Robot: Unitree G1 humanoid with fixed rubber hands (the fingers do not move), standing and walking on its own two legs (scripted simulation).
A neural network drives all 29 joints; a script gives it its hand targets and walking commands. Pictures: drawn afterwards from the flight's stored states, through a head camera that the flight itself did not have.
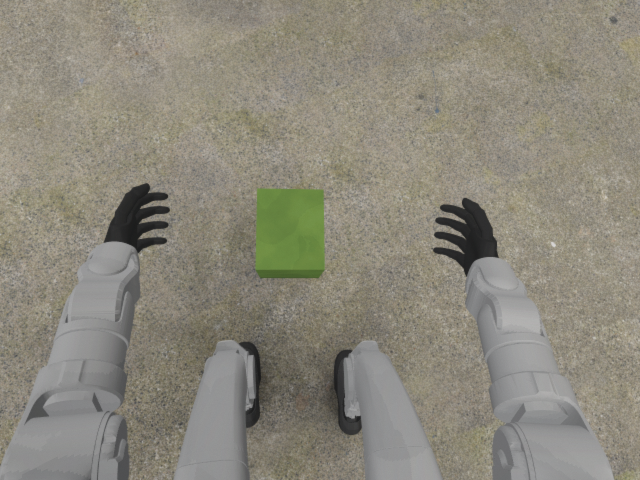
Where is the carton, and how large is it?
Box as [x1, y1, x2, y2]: [255, 188, 324, 277]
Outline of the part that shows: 257,188 255,269 259,276 318,277 324,269 323,189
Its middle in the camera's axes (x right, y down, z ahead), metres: -0.07 -0.01 +0.99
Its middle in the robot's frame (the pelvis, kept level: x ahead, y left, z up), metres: +0.49 +0.01 -0.59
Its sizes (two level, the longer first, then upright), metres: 0.195 0.159 0.174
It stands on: the floor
